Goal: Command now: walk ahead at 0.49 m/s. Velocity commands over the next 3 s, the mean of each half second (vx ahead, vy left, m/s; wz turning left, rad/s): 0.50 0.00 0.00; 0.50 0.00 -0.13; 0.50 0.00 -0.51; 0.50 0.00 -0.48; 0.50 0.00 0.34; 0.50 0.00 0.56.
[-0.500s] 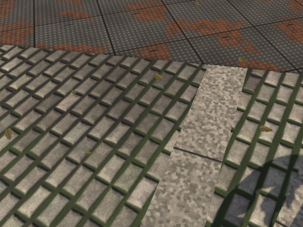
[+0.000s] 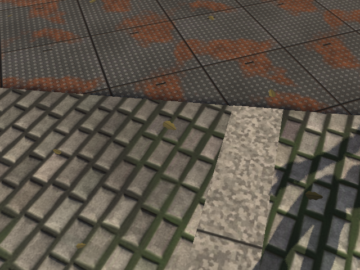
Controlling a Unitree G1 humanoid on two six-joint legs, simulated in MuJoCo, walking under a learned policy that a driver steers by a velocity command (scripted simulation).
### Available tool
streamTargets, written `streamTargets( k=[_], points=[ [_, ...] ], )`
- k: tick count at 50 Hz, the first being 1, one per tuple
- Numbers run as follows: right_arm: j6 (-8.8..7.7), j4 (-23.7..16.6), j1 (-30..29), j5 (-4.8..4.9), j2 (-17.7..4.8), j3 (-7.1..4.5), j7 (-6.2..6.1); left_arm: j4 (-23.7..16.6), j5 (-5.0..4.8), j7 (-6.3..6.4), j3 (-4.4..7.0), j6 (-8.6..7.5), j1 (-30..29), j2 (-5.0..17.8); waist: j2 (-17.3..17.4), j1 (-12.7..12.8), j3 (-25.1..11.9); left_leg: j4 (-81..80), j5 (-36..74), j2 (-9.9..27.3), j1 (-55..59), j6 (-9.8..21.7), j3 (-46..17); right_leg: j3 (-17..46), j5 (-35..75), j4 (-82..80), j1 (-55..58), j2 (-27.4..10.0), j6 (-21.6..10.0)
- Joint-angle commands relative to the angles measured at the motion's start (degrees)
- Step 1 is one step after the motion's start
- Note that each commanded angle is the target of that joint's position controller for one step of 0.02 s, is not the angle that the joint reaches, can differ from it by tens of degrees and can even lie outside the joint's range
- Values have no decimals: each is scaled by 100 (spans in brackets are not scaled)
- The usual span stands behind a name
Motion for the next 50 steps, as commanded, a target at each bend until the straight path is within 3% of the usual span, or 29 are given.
streamTargets(
  k=[1, 5, 10, 12, 13, 14, 15, 16, 17, 18, 19, 20, 21, 22, 23, 25, 28, 32, 38, 41, 42, 43, 44, 45, 46, 47, 48, 49, 50],
  points=[
    [-78, -324, -184, 15, -795, -135, -120, -256, 64, 26, 74, 12, 113, 259, 351, 229, 303, -1102, 445, 1680, -447, 1006, -1267, 32, 892, -854, -225, -219, 144],
    [-9, -221, 266, 101, -912, -154, -192, -488, 15, -44, 39, -42, -761, 177, 424, -91, 325, -1023, 524, 1566, 11, 752, -959, -203, 1683, -2391, -27, 54, 178],
    [112, -31, 672, 140, -964, -185, -209, -781, -62, -222, 8, -101, -1456, 230, 527, -288, 493, -615, 454, 1903, 885, 677, -1028, -254, 1203, -3222, -35, 224, 71],
    [168, -23, 614, 146, -1040, -221, -226, -825, -63, -284, 42, -151, -1343, 350, 611, -140, 417, -313, 792, 2040, 1126, 589, -1092, -301, 749, -3453, 282, 320, -88],
    [196, -48, 503, 145, -1091, -236, -230, -772, -58, -294, 92, -174, -1054, 454, 686, 55, 259, 7, 1442, 2022, 1138, 520, -1047, -413, 586, -3561, 767, 454, -182],
    [224, -86, 372, 127, -1063, -219, -229, -583, -47, -280, 202, -186, -396, 638, 670, 420, -120, 777, 2414, 1795, 1040, 395, -840, -572, 544, -3686, 1673, 651, -318],
    [229, -179, 301, 58, -876, -141, -227, -267, -30, -237, 362, -196, 735, 999, 487, 871, -866, 2153, 2507, 1453, 368, 207, -549, -287, 691, -3556, 3264, 405, -576],
    [134, -340, 750, -8, -339, 34, -192, -121, 95, -204, 519, -167, 1645, 1668, -726, 888, -1828, 4490, 526, 676, -1778, -195, -123, 1925, 463, -3653, 5621, -1095, -1342],
    [-28, -249, 985, 110, -178, 101, -154, -33, 75, -240, 454, -142, 1828, 1442, -1482, 828, -2359, 5687, -2444, 185, -3055, -258, -786, 3967, -211, -4600, 6310, -1682, -1850],
    [-125, -331, 505, 251, -860, -70, -136, -108, 35, -244, 312, -156, 1390, 981, -908, 793, -1552, 6188, -2214, 596, -3593, -128, -1112, 3348, -409, -4679, 5681, -1448, -1504],
    [-156, -473, 42, 287, -973, -103, -142, -243, 22, -236, 231, -146, 832, 740, -529, 640, -961, 6054, -1642, 919, -3589, -56, -942, 2418, -25, -4758, 4819, -1226, -1260],
    [-125, -502, -178, 217, -896, -120, -180, -315, 40, -263, 168, -139, 389, 578, -96, 450, -566, 5690, -1181, 1151, -3314, -87, -814, 1795, 460, -4975, 3985, -963, -1136],
    [-41, -498, -222, 132, -838, -169, -217, -333, 75, -296, 107, -146, 175, 378, -29, 270, -302, 5336, -845, 1321, -3019, -84, -804, 1308, 707, -5202, 3443, -668, -974],
    [42, -480, -34, 125, -662, -152, -216, -279, 107, -312, 116, -154, 158, 422, -285, 124, -269, 5169, -685, 1385, -2689, -133, -801, 1109, 864, -5371, 3103, -624, -1020],
    [104, -437, 92, 114, -530, -136, -217, -219, 91, -318, 133, -174, 236, 451, -236, 69, -219, 5044, -637, 1400, -2578, -194, -755, 938, 1147, -5472, 2960, -569, -1095],
    [176, -509, -105, 111, -546, -174, -241, -70, 105, -281, 158, -193, 442, 536, -110, 30, -56, 4722, -319, 1421, -2775, -269, -707, 605, 1471, -5617, 2858, -466, -1112],
    [181, -751, -784, 49, -525, -198, -240, 73, 85, -180, 177, -142, 762, 636, -65, 175, 111, 3781, 464, 1423, -3308, -370, -674, 364, 1853, -5685, 3110, -454, -1061],
    [132, -976, -1598, 81, -397, -159, -175, 206, 38, -99, 176, -94, 1066, 720, -108, 410, 273, 2445, 1354, 1240, -3110, -355, -493, 67, 1486, -5810, 3236, -319, -892],
    [44, -1343, -2505, 140, -424, -121, -4, 524, -24, -46, 216, 36, 1586, 761, -101, 630, 585, 1558, 959, 1077, -3292, -196, -461, 179, 1537, -5452, 4219, -686, -861],
    [-46, -1339, -2170, 138, -628, -202, 47, 508, -46, -10, 270, 112, 1420, 896, -245, 305, 358, 1259, 379, 831, -2403, -58, -365, 349, 2469, -4895, 4304, -743, -749],
    [-70, -1201, -1642, 132, -791, -292, 25, 460, -40, -11, 278, 135, 1256, 940, -305, -11, 41, 1158, 328, 635, -1543, 26, -206, 278, 3328, -4343, 4154, -596, -667],
    [-80, -898, -620, 123, -1089, -444, -28, 388, 3, -23, 225, 144, 1136, 812, -229, -465, -606, 1237, 485, 666, -44, 188, -240, 85, 3515, -3242, 3616, -253, -501],
    [-70, -717, 495, 22, -1574, -567, -106, 200, 106, -31, 125, 127, 1128, 580, 459, -790, -1580, 1374, 474, 1857, 1855, 548, -1522, -200, 1710, -1350, 2293, 233, -278],
    [-29, -611, 687, -16, -1750, -583, -69, 258, -13, -76, -77, 17, 1984, -247, 2019, -337, -2370, 665, -530, 3092, 3522, 1311, -4057, -62, -2142, 460, 208, 1117, 8],
    [-33, -693, 531, 15, -1156, -435, -78, 325, -167, -71, 92, -64, 1639, 472, 1358, -517, -2015, 310, -1033, 2911, 3069, 1050, -4136, 615, -2205, 1119, -252, 820, -60],
    [-46, -760, 42, 48, -914, -359, -103, 140, -250, -56, 188, -87, 1129, 738, 1098, -414, -1176, 179, -872, 2780, 2250, 765, -3201, 473, -1665, 1184, -536, 557, -116],
    [-60, -819, -427, 45, -785, -309, -97, 84, -216, -11, 199, -66, 885, 683, 640, -206, -735, -32, -422, 2595, 1362, 639, -2551, 347, -1129, 987, -281, 268, -99],
    [-72, -811, -699, 12, -632, -276, -81, 73, -132, 20, 246, -12, 787, 605, 537, -43, -391, -288, -178, 2387, 684, 555, -2013, 321, -791, 737, -32, 105, -98],
    [-91, -769, -812, -49, -574, -263, -78, 85, -130, 7, 255, 70, 967, 438, 795, 146, -299, -473, 5, 2269, 252, 531, -1612, 357, -581, 593, 335, -47, -95]
  ],
)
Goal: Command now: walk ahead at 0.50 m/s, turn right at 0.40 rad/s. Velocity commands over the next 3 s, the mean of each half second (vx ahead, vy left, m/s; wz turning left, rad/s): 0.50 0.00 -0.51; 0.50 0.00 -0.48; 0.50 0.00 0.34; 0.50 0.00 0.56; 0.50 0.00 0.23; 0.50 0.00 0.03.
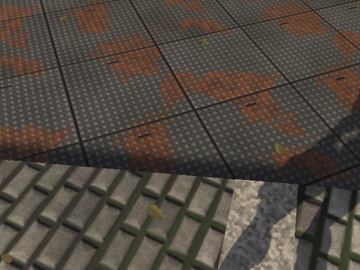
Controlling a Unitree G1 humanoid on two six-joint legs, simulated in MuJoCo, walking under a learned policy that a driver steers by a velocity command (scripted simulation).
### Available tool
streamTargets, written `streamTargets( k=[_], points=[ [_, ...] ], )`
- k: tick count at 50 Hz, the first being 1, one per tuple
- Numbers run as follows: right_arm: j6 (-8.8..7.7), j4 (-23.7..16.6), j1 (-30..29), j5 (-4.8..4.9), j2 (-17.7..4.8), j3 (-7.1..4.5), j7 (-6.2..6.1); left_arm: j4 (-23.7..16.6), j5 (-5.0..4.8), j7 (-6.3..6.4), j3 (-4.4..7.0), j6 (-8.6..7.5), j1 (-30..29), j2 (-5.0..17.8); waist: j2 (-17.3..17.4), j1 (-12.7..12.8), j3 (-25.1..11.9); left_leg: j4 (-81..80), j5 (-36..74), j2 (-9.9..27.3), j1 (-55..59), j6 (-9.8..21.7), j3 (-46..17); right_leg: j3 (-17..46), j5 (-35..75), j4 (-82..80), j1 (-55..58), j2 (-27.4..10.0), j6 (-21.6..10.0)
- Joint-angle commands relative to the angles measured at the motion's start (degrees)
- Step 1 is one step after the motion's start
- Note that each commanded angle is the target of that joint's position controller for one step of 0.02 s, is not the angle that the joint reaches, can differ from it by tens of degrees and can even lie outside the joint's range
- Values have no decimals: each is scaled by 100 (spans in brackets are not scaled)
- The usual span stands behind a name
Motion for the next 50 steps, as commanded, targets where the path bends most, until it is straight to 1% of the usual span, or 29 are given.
streamTargets(
  k=[1, 4, 7, 8, 9, 11, 12, 16, 19, 21, 23, 24, 25, 26, 27, 28, 29, 31, 34, 36, 38, 41, 44, 45, 46, 47, 48, 49, 50],
  points=[
    [-74, -52, 259, -62, -433, -113, -12, -356, -13, 24, 157, 59, 193, 271, 789, -46, -354, -1797, 260, 1582, 1158, 762, -1496, 314, 613, 161, -1092, -666, -38],
    [-106, 84, 340, -66, -592, -176, -81, -536, 4, 38, 203, 221, -81, 219, 612, 28, -59, -2009, 827, 1531, 983, 793, -800, 307, 1064, -123, -1465, -709, 3],
    [-62, 182, 533, -89, -728, -223, -178, -742, 60, -6, 222, 228, -507, 217, 488, -44, 66, -2077, 1079, 1527, 1231, 783, -368, 360, 1789, -845, -1900, -673, 86],
    [-256, 266, 1173, -781, 290, 93, -82, -419, 870, -365, -144, 63, -48, -378, 197, -182, 126, -2201, 943, 1821, 1718, 1212, -322, 414, 2478, -1053, -2166, -639, 4],
    [-285, 460, 1555, -741, 135, 72, -37, -400, 834, -488, -62, 2, -216, -291, 313, -260, 339, -2182, 1074, 1835, 2010, 1215, -204, 521, 2601, -1255, -2513, -610, -24],
    [-256, 455, 1487, -608, -196, 89, 32, -624, 637, -623, -54, -48, -992, -16, 376, -331, 277, -2156, 1260, 1626, 2130, 1113, 240, 177, 2776, -1776, -2495, -558, -59],
    [-226, 471, 1528, -583, -270, 112, 53, -736, 607, -645, -84, -39, -1282, 13, 395, -348, 241, -2162, 1415, 1591, 2086, 1068, 407, 6, 2814, -2021, -2311, -533, -71],
    [-154, 599, 1774, -544, -481, 106, 59, -974, 560, -588, -180, 62, -1759, 29, 498, -353, 480, -2148, 2209, 1737, 2574, 976, 684, -261, 2397, -2731, -2087, -376, -175],
    [-91, 642, 1798, -489, -629, 26, -17, -1059, 569, -534, -147, 76, -1839, 126, 568, -240, 502, -1893, 2755, 1888, 3175, 902, 825, -349, 1736, -3074, -1901, -162, -297],
    [-23, 628, 1777, -500, -815, -71, -100, -1074, 509, -481, -79, 29, -1679, 242, 686, -34, 348, -1356, 3973, 1918, 3373, 816, 1025, -568, 1418, -3295, -1374, 165, -385],
    [2, 611, 1897, -579, -838, -73, -120, -882, 375, -344, 123, -146, -741, 620, 595, 380, -337, 270, 4917, 1509, 2449, 469, 1387, -863, 2174, -3300, 759, 720, -720],
    [-73, 513, 2473, -721, -204, 122, -88, -645, 387, -177, 241, -157, 406, 896, -65, 417, -1651, 2035, 3499, 1146, 436, -48, 1330, 188, 2983, -2574, 3612, 203, -1470],
    [-129, 302, 2434, -796, 105, 326, 157, -229, 438, -84, 292, -75, 1755, 1210, -689, 790, -2700, 3295, -1788, 305, -998, -422, 782, 2809, 2863, -3750, 5444, -1013, -2353],
    [-79, 81, 1207, -383, -302, 161, 302, 119, 547, -146, 332, -139, 2248, 1166, 36, 1285, -1744, 4471, -2330, -91, -2206, -291, -321, 3622, 2078, -4623, 5259, -1238, -1990],
    [-106, -104, 540, -296, -320, 145, 257, 58, 469, -153, 432, -256, 1611, 1245, 22, 1186, -585, 4759, -2023, 262, -2905, -126, -906, 3119, 1365, -4910, 4182, -1166, -1618],
    [-106, -94, 402, -462, -503, 91, 104, 9, 400, -166, 319, -301, 934, 795, -184, 868, -212, 4678, -1674, 546, -2491, 58, -1086, 2609, 995, -5071, 2941, -873, -1442],
    [-121, -223, 678, -522, -365, 101, -57, -84, 327, -196, 158, -321, 651, 425, -395, 470, -389, 4628, -1533, 597, -1996, 114, -1201, 2553, 1175, -5082, 2227, -907, -1658],
    [-30, -237, 905, -510, 111, 222, -180, -288, 401, -273, -49, -309, -83, -58, 31, -116, -144, 4277, -1339, 702, -1107, 110, -1248, 2287, 1234, -5487, 619, -835, -1661],
    [97, -282, 819, -437, -94, 230, -174, -565, 498, -346, -40, -412, -470, 197, 119, -227, 27, 3258, -638, 677, -1020, -123, -923, 1712, 970, -5711, -253, -492, -1506],
    [178, -505, 279, -401, -25, 302, -132, -527, 537, -443, 0, -418, -314, 386, 136, -121, 86, 2134, 187, 563, -439, -288, -579, 1346, 1278, -5662, -875, -166, -1346],
    [270, -679, -258, -339, -8, 366, -67, -404, 498, -570, 96, -390, 133, 590, -28, 105, 100, 1389, 633, 420, -150, -402, -445, 1450, 1398, -5548, -795, -153, -1338],
    [180, -778, -736, -350, -340, 298, -81, -322, 548, -646, 188, -313, 712, 663, -73, 347, 12, 543, 780, 224, -516, -399, -530, 1977, 2070, -5084, 448, -440, -1402],
    [65, -707, -900, -289, -471, 275, -107, -249, 541, -567, 235, -218, 827, 654, -99, 334, -70, 43, 723, 180, -495, -64, -409, 2074, 2493, -4533, 1446, -638, -1157],
    [16, -578, -565, -220, -618, 207, -95, -224, 589, -556, 222, -223, 763, 627, -77, 124, -188, 101, 943, 170, 139, 170, -360, 1958, 3053, -4227, 1343, -514, -947],
    [-59, -298, 309, -166, -836, 108, -81, -290, 642, -560, 173, -250, 620, 497, 98, -213, -614, 441, 1167, 281, 1410, 548, -484, 1641, 3443, -3453, 866, -166, -625],
    [-105, -19, 1449, -185, -1178, 51, -36, -404, 717, -552, 17, -337, 1084, -146, 1235, -353, -1834, 168, 1725, 1231, 3485, 1717, -2078, 1100, 2019, -1825, -88, 761, -115],
    [-43, 226, 2374, -290, -1075, 58, 37, -411, 727, -551, -14, -363, 1189, -206, 1803, -722, -2269, -710, 214, 2241, 5050, 2598, -4413, 713, -1452, -79, -2015, 1372, 212],
    [-81, 352, 2297, -384, -881, 19, 44, -654, 630, -467, 127, -306, 39, 279, 738, -908, -721, -1289, -1551, 2117, 4065, 1885, -4478, 819, -1150, 546, -3131, 912, -2],
    [74, 35, 1457, 86, -1121, -219, 10, -643, 78, -158, 190, -168, -26, 669, 151, -489, -276, -1024, -491, 2190, 2992, 1369, -3651, 281, -4, 317, -2459, 288, 6]
  ],
)
Over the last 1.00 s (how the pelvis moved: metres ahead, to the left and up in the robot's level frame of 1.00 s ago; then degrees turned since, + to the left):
0.55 -0.02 -0.01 -4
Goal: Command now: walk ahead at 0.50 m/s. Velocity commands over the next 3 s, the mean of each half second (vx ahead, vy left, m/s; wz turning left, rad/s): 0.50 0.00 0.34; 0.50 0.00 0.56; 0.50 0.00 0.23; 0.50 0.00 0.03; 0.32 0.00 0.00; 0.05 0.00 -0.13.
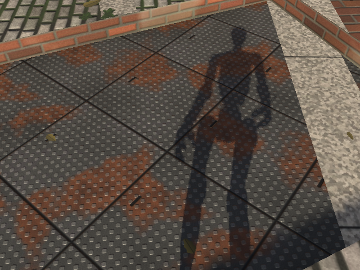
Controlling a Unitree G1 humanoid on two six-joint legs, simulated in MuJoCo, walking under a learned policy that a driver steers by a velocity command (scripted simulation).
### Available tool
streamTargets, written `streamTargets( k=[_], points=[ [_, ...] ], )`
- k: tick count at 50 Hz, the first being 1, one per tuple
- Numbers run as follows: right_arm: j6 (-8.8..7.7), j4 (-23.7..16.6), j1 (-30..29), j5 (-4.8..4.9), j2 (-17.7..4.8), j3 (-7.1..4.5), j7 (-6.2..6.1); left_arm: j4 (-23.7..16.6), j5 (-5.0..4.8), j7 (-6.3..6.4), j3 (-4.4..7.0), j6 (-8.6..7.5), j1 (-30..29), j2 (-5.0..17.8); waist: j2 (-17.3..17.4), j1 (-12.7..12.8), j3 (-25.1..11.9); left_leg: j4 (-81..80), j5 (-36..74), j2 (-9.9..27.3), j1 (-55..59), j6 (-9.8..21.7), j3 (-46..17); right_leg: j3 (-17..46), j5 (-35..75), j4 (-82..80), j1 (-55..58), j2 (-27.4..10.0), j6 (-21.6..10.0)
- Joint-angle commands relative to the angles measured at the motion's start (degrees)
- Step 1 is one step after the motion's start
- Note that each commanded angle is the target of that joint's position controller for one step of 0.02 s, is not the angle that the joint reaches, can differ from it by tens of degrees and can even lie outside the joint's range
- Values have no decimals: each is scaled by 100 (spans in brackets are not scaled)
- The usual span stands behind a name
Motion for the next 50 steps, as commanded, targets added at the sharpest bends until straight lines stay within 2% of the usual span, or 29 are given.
streamTargets(
  k=[1, 3, 6, 11, 13, 14, 16, 17, 18, 19, 20, 21, 22, 24, 26, 29, 34, 35, 36, 39, 40, 41, 42, 43, 44, 45, 46, 48, 50],
  points=[
    [14, 194, 1204, -102, -475, -165, -61, -478, 148, 296, -31, -31, -467, 206, 138, -564, 39, -2028, -1044, 1758, 2317, 1493, -3098, -88, 536, 1410, -2924, -768, -56],
    [-52, 193, 979, -63, -24, -65, -176, -570, 444, 329, -155, 24, -664, -69, 218, -311, 212, -2330, -630, 1506, 1799, 1403, -2647, -236, 777, 630, -2579, -1184, -27],
    [-189, 394, 1276, 2, -327, -194, -131, -721, 156, 326, -175, 94, -1030, 42, 218, -375, 47, -2345, 270, 1068, 1541, 1368, -1862, -616, 1056, -488, -2131, -1153, 330],
    [-133, 525, 1695, -65, -618, -313, 268, -1068, 178, 235, -247, 269, -1662, 55, 414, -429, 214, -2061, 787, 947, 433, 1388, -1686, -967, 2364, -1643, -1118, -1054, 307],
    [-133, 455, 1833, -63, -641, -313, 279, -1225, 157, 241, -212, 208, -1919, 183, 417, -484, 165, -1776, 944, 964, 405, 1387, -1766, -1085, 2144, -1792, -767, -934, 218],
    [-143, 425, 1773, -240, -550, -276, 251, -1245, 153, 268, -208, 147, -1815, 194, 470, -362, 125, -1426, 1158, 1126, 447, 1306, -1922, -734, 2643, -1389, -638, -1077, 149],
    [-153, 261, 1552, -187, -678, -331, 147, -1324, 113, 354, -83, 86, -1623, 475, 397, -170, 29, -780, 1553, 1147, 707, 1205, -2004, -922, 1901, -1668, -445, -944, 26],
    [-163, 64, 1254, -240, -731, -323, 120, -1151, 163, 381, -11, 11, -822, 518, 251, 222, -158, -7, 2106, 722, -258, 1015, -1667, -1383, 2041, -1354, 1073, -635, -52],
    [-210, -22, 959, -186, -799, -367, 187, -862, -9, 451, 137, -64, 354, 779, -83, 850, -415, 1251, 2062, 360, -1101, 797, -1657, -1011, 2002, -2137, 2393, -837, -341],
    [-215, -159, 1274, -248, -160, -212, 300, -707, -3, 557, 131, -126, 1319, 1030, -1053, 923, -1260, 3506, -686, -484, -1901, 405, -1011, 394, 3214, -2525, 3903, -2046, -1426],
    [-301, -106, 1970, -173, 311, -129, 305, -829, 35, 420, -61, -173, 1242, 839, -1237, 360, -1459, 4859, -2896, -589, -2792, 288, -1044, 2231, 4449, -3056, 3772, -3250, -2507],
    [-226, -175, 1626, -95, -52, -247, 243, -817, 119, 315, 12, -197, 633, 750, -861, 319, 30, 5271, -2284, -241, -3750, 274, -1377, 2771, 2323, -3664, 2423, -3552, -2366],
    [-83, -169, 1324, -181, -366, -304, 85, -903, -88, 277, -179, -169, -70, 159, -277, 42, 305, 4999, -1469, 322, -3489, 282, -1261, 2025, 1157, -3827, 1485, -3348, -1886],
    [163, -118, 1235, -409, 94, -183, -45, -1023, -74, 326, -381, -122, -589, -432, -274, -268, 243, 4328, -750, 726, -2522, 105, -1162, 980, 1363, -4008, 391, -2824, -1559],
    [253, -110, 1295, -512, 463, -22, 168, -955, 124, 555, -324, -65, -711, -374, -222, -336, 358, 3704, 344, 710, -1837, 65, -826, -246, 1714, -3964, -165, -2193, -1068],
    [111, -145, 855, -366, -43, -147, 479, -918, 240, 773, -411, -235, -300, -268, -110, 3, 64, 1597, 3486, 717, -1547, 107, -520, -1382, 1421, -2991, -303, -1548, -699],
    [387, -683, -376, -363, -288, -114, 314, -32, 255, 373, -537, -227, 1111, -52, -206, 223, 1052, 329, 3609, 815, -1224, 205, -400, -774, 338, -2683, -264, -2456, -812],
    [462, -906, -1088, 821, -457, -277, 349, -248, -688, 573, -38, -110, 438, 903, -163, 361, 1274, 412, 3111, 303, -1607, 219, -840, -784, 976, -2064, -381, -2288, -609],
    [495, -973, -1309, 875, -373, -222, 395, -226, -673, 641, -23, -31, 589, 944, 58, 414, 1065, 291, 3152, 332, -1997, 214, -755, -945, 1184, -1556, 280, -2400, -489],
    [574, -944, -1346, 578, -24, -175, 571, -156, -532, 666, -28, 188, 1037, 434, -18, 586, 868, -394, 2884, 446, -1448, 201, -323, -1160, 1537, -780, 584, -2448, -244],
    [571, -719, -769, 506, -98, -240, 553, -155, -496, 643, 0, 235, 958, 455, 6, 321, 617, -503, 2728, 275, -410, 278, -60, -1394, 2194, -132, 257, -2350, -160],
    [604, -351, 461, 488, -361, -416, 445, -170, -467, 607, 59, 224, 625, 654, -106, -399, 76, -640, 3011, 152, 1256, 459, 82, -1578, 2807, 1041, -365, -2272, -79],
    [631, 40, 1586, 356, -968, -682, 314, -298, -465, 545, 102, 130, 497, 747, 501, -992, -492, -781, 3624, -39, 3003, 757, 305, -2115, 3144, 3002, -1175, -1716, 209],
    [528, 96, 1779, 254, -1568, -702, 228, -475, -294, 456, -12, -27, 1082, 192, 1589, -700, -1032, 1159, 6188, 1094, 5367, 1426, -1171, -1739, -2107, 5767, -3924, -1177, 543],
    [520, -13, 2228, 354, -1588, -699, 190, -822, -445, 370, -54, -214, 1003, 650, 1514, -1011, -2638, 1190, 5472, 1811, 6163, 2301, -2560, -678, -1954, 6090, -4180, -1183, 597],
    [583, -133, 2402, 311, -1536, -690, 71, -1247, -600, 372, -52, -303, 363, 703, 1014, -1164, -2802, 4, 2711, 2053, 5931, 2409, -3437, -404, -1426, 5550, -4638, -1212, 559],
    [638, 56, 2165, 341, -1691, -724, -40, -1482, -725, 462, -139, -321, -92, 402, 530, -823, -2262, -889, -144, 2201, 5257, 2280, -4422, -533, -744, 5310, -5236, -1237, 556],
    [436, -464, 792, 207, -1104, -513, -78, -1392, -529, 703, -33, -219, -204, 651, -426, -178, -1229, -1187, -292, 2362, 2932, 2061, -4818, -162, 708, 3935, -4765, -1462, 459],
    [389, -674, -119, 245, -865, -432, -78, -1246, -242, 740, 66, 28, -154, 605, -405, 372, -123, -1315, 914, 1592, 366, 1675, -3228, -257, 965, 1947, -3277, -1671, 742]
  ],
)
Over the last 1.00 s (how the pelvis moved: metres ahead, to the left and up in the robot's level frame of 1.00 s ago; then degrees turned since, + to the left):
0.55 -0.17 -0.01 -30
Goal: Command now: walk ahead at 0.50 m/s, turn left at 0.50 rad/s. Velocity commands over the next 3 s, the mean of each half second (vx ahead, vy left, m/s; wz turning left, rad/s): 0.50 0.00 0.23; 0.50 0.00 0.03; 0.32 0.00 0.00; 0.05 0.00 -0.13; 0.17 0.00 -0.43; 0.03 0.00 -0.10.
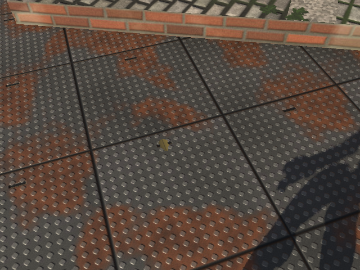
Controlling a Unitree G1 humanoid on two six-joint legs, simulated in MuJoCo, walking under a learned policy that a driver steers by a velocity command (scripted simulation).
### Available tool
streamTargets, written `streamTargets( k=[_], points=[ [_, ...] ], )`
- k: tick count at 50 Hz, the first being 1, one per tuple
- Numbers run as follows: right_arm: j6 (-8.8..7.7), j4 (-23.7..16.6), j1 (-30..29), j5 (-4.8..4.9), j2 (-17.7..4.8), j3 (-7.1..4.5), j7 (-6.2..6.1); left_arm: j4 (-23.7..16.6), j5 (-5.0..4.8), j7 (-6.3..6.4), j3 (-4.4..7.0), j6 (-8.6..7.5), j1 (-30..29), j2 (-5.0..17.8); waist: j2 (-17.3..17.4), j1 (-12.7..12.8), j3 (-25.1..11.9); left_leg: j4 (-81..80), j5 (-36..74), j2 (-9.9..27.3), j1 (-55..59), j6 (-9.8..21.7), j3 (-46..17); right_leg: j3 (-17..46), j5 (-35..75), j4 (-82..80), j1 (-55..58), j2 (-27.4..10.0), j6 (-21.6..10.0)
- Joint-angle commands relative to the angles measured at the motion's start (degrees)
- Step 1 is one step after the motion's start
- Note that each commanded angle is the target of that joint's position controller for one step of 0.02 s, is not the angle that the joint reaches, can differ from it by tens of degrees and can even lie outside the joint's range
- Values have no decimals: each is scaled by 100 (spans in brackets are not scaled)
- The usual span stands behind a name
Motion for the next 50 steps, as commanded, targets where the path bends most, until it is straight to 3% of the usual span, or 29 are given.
streamTargets(
  k=[1, 3, 5, 7, 8, 10, 12, 13, 14, 15, 16, 17, 18, 20, 22, 27, 34, 35, 37, 38, 39, 40, 41, 42, 43, 44, 45, 47, 50],
  points=[
    [-233, -799, -769, -67, -796, -160, -120, -408, 256, 104, 225, 51, 380, 637, -168, 315, -190, -1709, 1529, 1812, -265, 1339, -2210, 88, 1051, -2505, 14, -383, 206],
    [-241, -714, -579, 9, -836, -212, -225, -540, 294, 18, 156, 0, -98, 377, 318, 121, -277, -1678, 1823, 1182, -915, 1047, -1169, -238, 2250, -4098, 1294, -157, 179],
    [-228, -493, 25, 81, -849, -243, -264, -657, 162, -57, 99, 9, -632, 224, 532, -220, -386, -1739, 1465, 1274, -565, 1049, -1251, -293, 3009, -4884, 1628, 108, 139],
    [-196, -424, 300, 128, -797, -262, -256, -808, 31, -95, 124, 59, -985, 372, 499, -381, -275, -1629, 822, 1508, 62, 995, -1581, -221, 2636, -5357, 1356, 147, 19],
    [-172, -416, 445, 138, -777, -265, -243, -910, 25, -130, 156, 48, -1191, 497, 450, -477, -209, -1516, 480, 1590, 321, 932, -1742, -232, 2363, -5563, 1255, 186, -95],
    [-134, -410, 602, 132, -801, -272, -221, -1028, 46, -203, 225, -14, -1317, 627, 439, -471, -181, -1232, 107, 1655, 638, 766, -1952, -316, 1988, -5949, 1451, 310, -338],
    [-115, -432, 624, 94, -602, -206, -207, -891, 128, -228, 312, -62, -702, 736, 488, -168, -419, -500, 383, 1278, 675, 488, -1775, -365, 1809, -6222, 2376, 338, -651],
    [-161, -502, 649, 19, -333, -121, -175, -755, 170, -213, 410, -82, 127, 1024, -125, 132, -906, 1018, 259, 807, -38, 212, -1194, 357, 2114, -6220, 3681, -351, -1015],
    [-278, -599, 1069, 160, -179, -57, -170, -440, 188, -249, 594, -47, 1067, 1562, -1988, 199, -1560, 3034, -1228, 121, -1811, -165, -367, 2812, 777, -6998, 5334, -1519, -1952],
    [-336, -603, 770, 140, -580, -140, -160, -401, 95, -273, 515, -42, 1284, 1204, -1548, 365, -1365, 3837, -1925, 318, -2857, -201, -664, 4008, -654, -7519, 5531, -1769, -2027],
    [-346, -706, 186, 131, -818, -218, -163, -468, 98, -259, 425, -30, 992, 989, -880, 407, -715, 4073, -1392, 575, -3182, -158, -703, 3492, -709, -7593, 5060, -1609, -1825],
    [-312, -766, -98, 67, -717, -198, -179, -565, 170, -252, 389, 14, 558, 941, -449, 223, -431, 3880, -870, 833, -2991, -174, -471, 2791, -144, -7635, 4405, -1366, -1709],
    [-301, -781, -160, -3, -621, -196, -187, -580, 168, -260, 355, 42, 226, 823, -350, 32, -221, 3410, -548, 1014, -2740, -202, -436, 2335, 459, -7745, 3839, -1167, -1667],
    [-241, -689, 18, 11, -514, -209, -186, -572, 170, -280, 304, 32, -61, 669, -567, -255, -239, 2828, -285, 1170, -1917, -267, -321, 1592, 1289, -7999, 3115, -814, -1512],
    [-219, -653, -27, -23, -414, -197, -186, -473, 115, -277, 338, 0, -4, 754, -519, -316, -326, 2364, 79, 1142, -1715, -330, -183, 1125, 2049, -8154, 3014, -709, -1538],
    [-285, -803, -884, 4, -176, -81, -137, -121, -9, -177, 403, 52, 445, 911, -446, -74, -254, 612, 1362, 1079, -1442, -438, -40, 386, 2562, -8271, 3216, -582, -1425],
    [-401, -1082, -1784, 85, -321, -61, 29, 283, -45, -199, 450, 155, 844, 1046, -556, 180, 130, -422, 997, 910, -1156, -248, 164, 388, 2664, -7927, 3820, -869, -1387],
    [-424, -1082, -1719, 88, -367, -79, 53, 329, -57, -194, 462, 179, 836, 1089, -611, 106, 87, -532, 823, 860, -954, -159, 224, 389, 2934, -7779, 3923, -918, -1350],
    [-443, -833, -936, 36, -605, -218, 37, 336, -92, -182, 451, 209, 626, 1129, -587, -384, -355, -890, 835, 591, 435, 67, 481, 111, 4407, -6925, 3806, -681, -1160],
    [-447, -555, 49, 11, -910, -357, -11, 282, -59, -175, 397, 199, 490, 1020, -442, -824, -948, -768, 997, 872, 1931, 312, 149, -158, 4529, -5826, 3191, -404, -958],
    [-425, -414, 1007, -100, -1514, -504, -69, 92, 30, -191, 241, 115, 744, 574, 582, -1001, -1910, -698, 1006, 2357, 4330, 1045, -1842, -607, 2710, -3657, 1147, 233, -556],
    [-376, -274, 1289, 23, -1401, -453, -60, 130, 23, -224, 148, -2, 931, 400, 1645, -940, -2381, -1462, 181, 3028, 4947, 1590, -3785, -136, -649, -2325, -144, 744, -433],
    [-343, -335, 951, 54, -999, -321, -71, 88, -101, -257, 305, -81, 585, 956, 1109, -956, -1646, -1617, -348, 2808, 4435, 1358, -3297, 152, -496, -1828, -762, 386, -498],
    [-333, -436, 530, 44, -783, -258, -77, -22, -132, -256, 310, -100, 145, 1006, 818, -851, -1086, -1742, -334, 2560, 3690, 1126, -2538, 3, 42, -1947, -795, 109, -553],
    [-338, -469, 174, -2, -664, -211, -56, -70, -45, -226, 308, -84, -114, 919, 448, -688, -629, -1988, 10, 2321, 2863, 1010, -2072, -99, 485, -2326, -587, -74, -530],
    [-370, -482, -51, -42, -515, -166, -36, -78, 38, -188, 342, -37, -179, 888, 454, -505, -394, -2174, 416, 2145, 2293, 925, -1761, -73, 755, -2669, -288, -220, -510],
    [-389, -468, -133, -74, -485, -153, -20, -66, 50, -185, 334, 21, -89, 784, 522, -352, -318, -2323, 668, 2049, 1928, 902, -1557, -69, 911, -2805, -7, -280, -494],
    [-455, -364, -55, -26, -559, -177, -13, -77, 48, -171, 303, 123, -54, 591, 489, -225, -232, -2516, 1185, 1996, 1625, 937, -1214, -134, 1146, -3126, 88, -318, -423],
    [-469, -191, 184, 3, -763, -221, -86, -244, 113, -167, 269, 161, -596, 523, 340, -284, -44, -2612, 1933, 1901, 1556, 875, -756, -196, 2012, -4090, -112, -298, -322]
  ],
)
Over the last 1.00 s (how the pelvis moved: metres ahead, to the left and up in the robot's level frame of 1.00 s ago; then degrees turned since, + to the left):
0.50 0.12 -0.17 32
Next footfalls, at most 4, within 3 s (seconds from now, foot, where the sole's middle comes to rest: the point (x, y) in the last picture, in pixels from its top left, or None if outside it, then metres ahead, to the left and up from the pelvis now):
0.24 right None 0.29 -0.16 -0.76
0.76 left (170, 251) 0.52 0.10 -0.76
1.26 right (222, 175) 0.85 -0.10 -0.76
1.62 left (165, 183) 0.80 0.14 -0.76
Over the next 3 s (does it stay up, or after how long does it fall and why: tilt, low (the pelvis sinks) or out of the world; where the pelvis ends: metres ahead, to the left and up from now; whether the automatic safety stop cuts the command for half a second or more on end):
stays up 0.96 -0.02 0.01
